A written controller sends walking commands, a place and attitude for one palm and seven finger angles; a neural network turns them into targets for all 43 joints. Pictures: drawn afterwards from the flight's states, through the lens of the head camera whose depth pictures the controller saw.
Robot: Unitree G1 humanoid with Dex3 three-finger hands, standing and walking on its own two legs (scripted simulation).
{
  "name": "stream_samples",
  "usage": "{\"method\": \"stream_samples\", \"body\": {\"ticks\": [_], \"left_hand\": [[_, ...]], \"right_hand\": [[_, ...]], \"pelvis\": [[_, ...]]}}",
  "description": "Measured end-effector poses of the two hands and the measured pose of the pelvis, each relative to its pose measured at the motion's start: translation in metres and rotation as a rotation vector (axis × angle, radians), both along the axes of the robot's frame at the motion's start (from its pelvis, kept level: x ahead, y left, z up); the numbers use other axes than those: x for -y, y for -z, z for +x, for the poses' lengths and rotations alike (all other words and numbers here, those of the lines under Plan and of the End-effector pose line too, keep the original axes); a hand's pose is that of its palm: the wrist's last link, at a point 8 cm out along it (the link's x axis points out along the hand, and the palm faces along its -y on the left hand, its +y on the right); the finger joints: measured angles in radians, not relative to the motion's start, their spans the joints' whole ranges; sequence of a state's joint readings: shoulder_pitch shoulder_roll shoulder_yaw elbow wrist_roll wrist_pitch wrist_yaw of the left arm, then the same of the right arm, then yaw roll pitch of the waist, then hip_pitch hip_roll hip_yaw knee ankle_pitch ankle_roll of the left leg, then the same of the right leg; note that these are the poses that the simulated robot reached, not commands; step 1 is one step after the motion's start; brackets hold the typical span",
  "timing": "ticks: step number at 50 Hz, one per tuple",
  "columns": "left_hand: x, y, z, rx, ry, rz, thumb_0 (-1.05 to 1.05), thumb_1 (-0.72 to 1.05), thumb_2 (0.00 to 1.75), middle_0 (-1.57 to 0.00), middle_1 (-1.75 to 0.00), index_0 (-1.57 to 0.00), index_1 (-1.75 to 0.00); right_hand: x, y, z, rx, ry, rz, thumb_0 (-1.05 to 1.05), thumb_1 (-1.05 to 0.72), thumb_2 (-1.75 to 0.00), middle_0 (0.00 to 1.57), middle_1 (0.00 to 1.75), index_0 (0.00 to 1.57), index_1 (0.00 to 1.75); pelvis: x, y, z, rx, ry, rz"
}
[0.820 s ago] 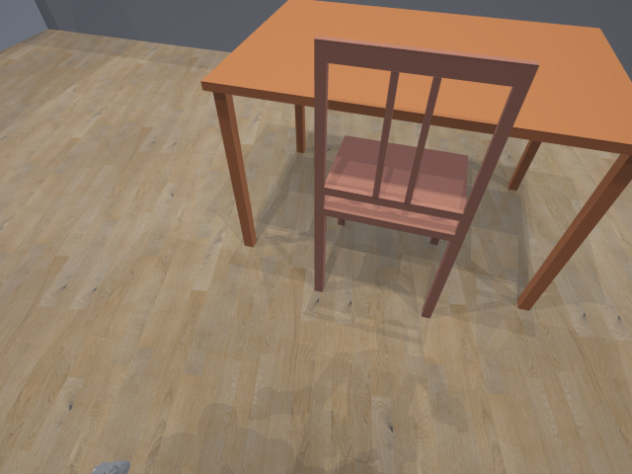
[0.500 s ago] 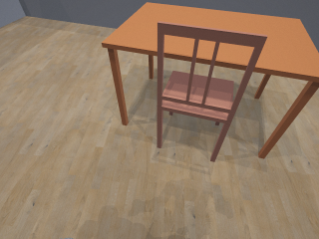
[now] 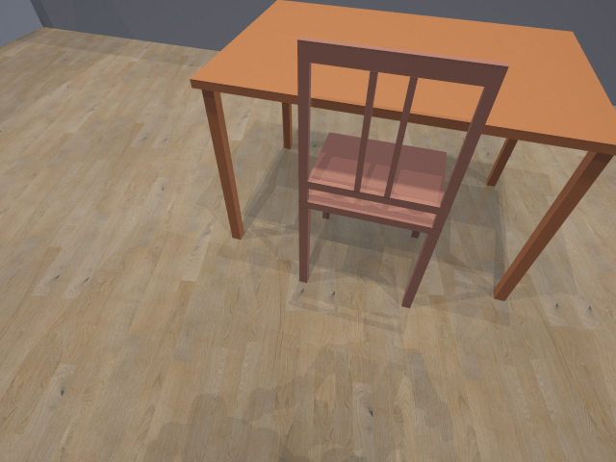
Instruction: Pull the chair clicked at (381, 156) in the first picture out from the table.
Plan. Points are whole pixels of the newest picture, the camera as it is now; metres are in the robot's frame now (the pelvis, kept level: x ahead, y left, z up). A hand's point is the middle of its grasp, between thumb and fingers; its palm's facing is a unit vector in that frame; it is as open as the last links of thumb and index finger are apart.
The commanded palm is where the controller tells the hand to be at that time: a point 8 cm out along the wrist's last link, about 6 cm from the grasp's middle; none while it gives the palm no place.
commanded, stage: stand and wait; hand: left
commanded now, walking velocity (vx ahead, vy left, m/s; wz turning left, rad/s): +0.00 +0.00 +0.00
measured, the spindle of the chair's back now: (364, 137) +0.88 -0.10 -0.07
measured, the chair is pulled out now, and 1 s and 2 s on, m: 0.00 0.00 0.00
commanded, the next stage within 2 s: look at it before walking up in 0.06 s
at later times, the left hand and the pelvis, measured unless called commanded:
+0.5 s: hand out of the picture +0.08 +0.25 -0.16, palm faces -0.02 -0.95 -0.32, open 7.3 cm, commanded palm none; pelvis +0.01 +0.00 +0.00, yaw +0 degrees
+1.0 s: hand out of the picture +0.08 +0.22 -0.17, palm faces -0.08 -0.95 -0.29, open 7.3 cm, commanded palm none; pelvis +0.01 +0.00 -0.01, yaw -6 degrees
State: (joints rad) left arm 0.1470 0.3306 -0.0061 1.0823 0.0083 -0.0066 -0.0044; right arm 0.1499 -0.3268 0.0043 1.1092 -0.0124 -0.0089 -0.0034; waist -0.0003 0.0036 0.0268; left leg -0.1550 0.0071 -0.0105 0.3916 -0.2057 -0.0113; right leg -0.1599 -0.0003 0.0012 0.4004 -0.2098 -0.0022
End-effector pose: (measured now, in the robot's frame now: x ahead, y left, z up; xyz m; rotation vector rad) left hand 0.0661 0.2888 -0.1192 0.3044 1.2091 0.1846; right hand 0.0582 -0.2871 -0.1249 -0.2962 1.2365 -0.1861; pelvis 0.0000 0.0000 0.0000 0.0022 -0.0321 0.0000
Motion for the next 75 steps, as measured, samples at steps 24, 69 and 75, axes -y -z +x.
{"method": "stream_samples", "body": {"ticks": [24, 69, 75], "left_hand": [[-0.001, 0.000, 0.007, -0.011, -0.006, -0.004, 0.01, 0.91, 0.90, -0.20, -0.30, -0.21, -0.30], [0.074, 0.010, -0.005, -0.124, 0.147, -0.069, 0.01, 0.91, 0.90, -0.20, -0.30, -0.21, -0.30], [0.056, 0.010, 0.018, -0.107, 0.194, -0.074, 0.01, 0.91, 0.90, -0.20, -0.30, -0.21, -0.30]], "right_hand": [[0.000, -0.004, 0.018, 0.015, -0.012, -0.007, 0.01, -0.91, -0.90, 0.21, 0.30, 0.20, 0.30], [0.000, 0.016, -0.049, 0.058, 0.276, 0.087, 0.01, -0.91, -0.90, 0.20, 0.30, 0.20, 0.30], [-0.008, 0.003, -0.043, 0.121, 0.317, 0.052, 0.01, -0.91, -0.90, 0.20, 0.30, 0.20, 0.30]], "pelvis": [[-0.001, -0.002, 0.008, -0.011, -0.001, 0.001], [0.020, 0.004, -0.012, -0.051, 0.278, 0.040], [0.004, 0.002, -0.003, -0.072, 0.351, 0.030]]}}
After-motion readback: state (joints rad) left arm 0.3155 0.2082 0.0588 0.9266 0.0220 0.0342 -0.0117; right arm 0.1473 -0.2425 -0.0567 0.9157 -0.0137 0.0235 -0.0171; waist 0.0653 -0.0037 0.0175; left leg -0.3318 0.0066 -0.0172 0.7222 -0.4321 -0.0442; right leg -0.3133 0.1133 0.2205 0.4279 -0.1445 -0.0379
